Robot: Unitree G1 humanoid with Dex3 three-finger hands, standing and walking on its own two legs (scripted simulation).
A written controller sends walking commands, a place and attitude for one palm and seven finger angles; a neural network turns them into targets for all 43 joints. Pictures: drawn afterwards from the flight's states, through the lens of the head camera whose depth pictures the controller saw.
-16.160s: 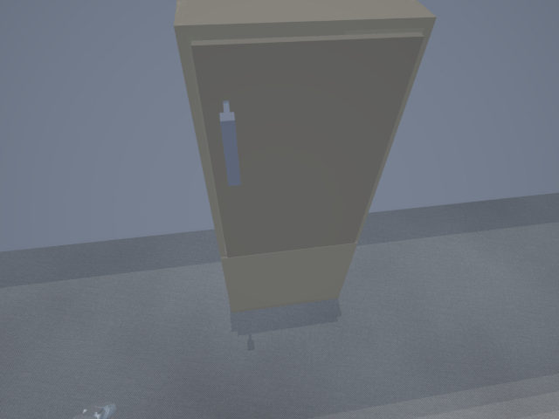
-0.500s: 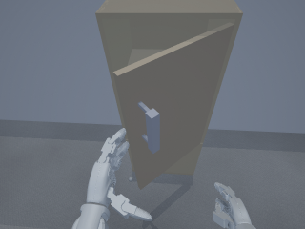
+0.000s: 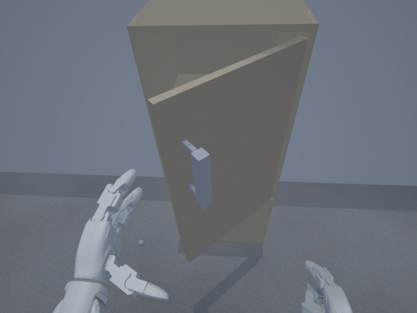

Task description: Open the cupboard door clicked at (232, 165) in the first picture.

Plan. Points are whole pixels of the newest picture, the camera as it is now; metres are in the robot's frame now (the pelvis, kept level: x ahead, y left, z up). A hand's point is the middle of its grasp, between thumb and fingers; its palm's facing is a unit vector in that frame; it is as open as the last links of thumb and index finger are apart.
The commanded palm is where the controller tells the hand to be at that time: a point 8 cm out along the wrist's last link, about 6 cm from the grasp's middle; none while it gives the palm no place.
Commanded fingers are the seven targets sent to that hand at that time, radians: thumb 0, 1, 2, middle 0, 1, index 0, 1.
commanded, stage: draw the hand back to the body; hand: left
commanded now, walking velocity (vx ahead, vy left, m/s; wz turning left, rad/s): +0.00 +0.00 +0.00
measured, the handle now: (196, 174) +0.36 +0.05 +0.10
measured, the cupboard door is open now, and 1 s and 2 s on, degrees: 43 43 43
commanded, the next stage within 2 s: step back with the hand held close in 1.32 s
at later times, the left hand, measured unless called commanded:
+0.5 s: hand (68, 241) +0.19 +0.22 +0.14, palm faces +0.21 -0.94 -0.28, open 14.4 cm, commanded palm +0.15 +0.27 +0.16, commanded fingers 0.00 0.17 0.58 -0.17 -0.30 -0.17 -0.30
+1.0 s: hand out of the picture +0.21 +0.31 +0.19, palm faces +0.43 -0.80 -0.41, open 8.5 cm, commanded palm +0.16 +0.34 +0.20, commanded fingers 0.00 0.90 0.90 -0.20 -0.30 -0.20 -0.30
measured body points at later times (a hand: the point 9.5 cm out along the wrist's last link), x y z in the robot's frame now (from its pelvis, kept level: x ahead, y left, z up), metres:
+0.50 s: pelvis +0.01 +0.03 +0.02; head +0.00 +0.02 +0.47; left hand +0.17 +0.27 +0.16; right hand +0.20 -0.17 -0.05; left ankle +0.01 +0.12 -0.71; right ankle -0.02 -0.06 -0.71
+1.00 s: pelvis +0.01 +0.04 +0.03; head +0.00 +0.03 +0.48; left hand +0.18 +0.35 +0.21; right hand +0.20 -0.18 -0.05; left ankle +0.01 +0.12 -0.71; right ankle -0.02 -0.06 -0.71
